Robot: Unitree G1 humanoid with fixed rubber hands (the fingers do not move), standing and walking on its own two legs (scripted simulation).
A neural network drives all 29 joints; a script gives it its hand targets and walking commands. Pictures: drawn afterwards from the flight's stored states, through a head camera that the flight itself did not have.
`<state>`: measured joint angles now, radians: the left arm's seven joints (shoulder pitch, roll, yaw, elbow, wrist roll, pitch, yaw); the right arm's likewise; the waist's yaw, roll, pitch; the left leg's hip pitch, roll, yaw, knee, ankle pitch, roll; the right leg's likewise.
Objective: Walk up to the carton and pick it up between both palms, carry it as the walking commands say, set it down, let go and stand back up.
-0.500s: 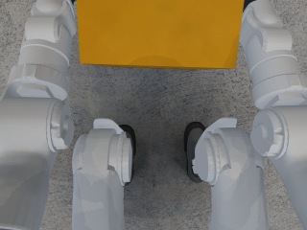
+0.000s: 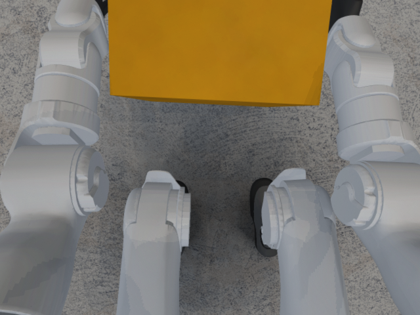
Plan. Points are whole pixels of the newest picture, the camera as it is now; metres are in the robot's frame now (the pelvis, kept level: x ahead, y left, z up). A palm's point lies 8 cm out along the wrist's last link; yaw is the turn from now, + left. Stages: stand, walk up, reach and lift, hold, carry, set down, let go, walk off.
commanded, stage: reach and lift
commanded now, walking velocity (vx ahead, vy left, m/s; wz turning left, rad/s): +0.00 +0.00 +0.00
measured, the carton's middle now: (215, 32) +0.55 +0.02 -0.19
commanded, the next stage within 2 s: none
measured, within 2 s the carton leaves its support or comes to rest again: neither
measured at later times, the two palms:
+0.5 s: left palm out of the picture +0.55 +0.19 -0.07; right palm (368, 12) +0.53 -0.16 -0.07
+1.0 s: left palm out of the picture +0.53 +0.19 +0.01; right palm out of the picture +0.51 -0.16 +0.01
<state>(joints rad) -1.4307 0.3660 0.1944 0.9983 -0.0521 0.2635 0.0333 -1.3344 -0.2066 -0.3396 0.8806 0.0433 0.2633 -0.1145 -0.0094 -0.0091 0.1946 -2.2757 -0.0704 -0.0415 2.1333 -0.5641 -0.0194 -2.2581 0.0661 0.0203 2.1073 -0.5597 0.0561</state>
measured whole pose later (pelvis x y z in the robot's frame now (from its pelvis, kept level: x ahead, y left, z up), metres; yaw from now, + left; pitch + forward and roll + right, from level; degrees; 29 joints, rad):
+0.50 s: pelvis +0.01 +0.00 +0.04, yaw +0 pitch +46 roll -2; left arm -1.30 0.29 0.28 0.85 0.03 0.33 0.01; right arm -1.20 -0.14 -0.41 0.71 -0.03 0.34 -0.09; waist -0.01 -0.01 0.04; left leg -2.22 -0.08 -0.06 1.97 -0.55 -0.03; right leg -2.20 0.09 0.03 1.95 -0.54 0.06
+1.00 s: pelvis +0.00 +0.00 +0.10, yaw +0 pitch +47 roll -2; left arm -1.19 0.22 0.34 0.79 0.10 0.38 -0.01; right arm -1.10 -0.09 -0.46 0.67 -0.09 0.38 -0.05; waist -0.02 -0.01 -0.09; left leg -2.10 -0.10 -0.07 1.78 -0.49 -0.03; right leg -2.09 0.10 0.06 1.76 -0.49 0.07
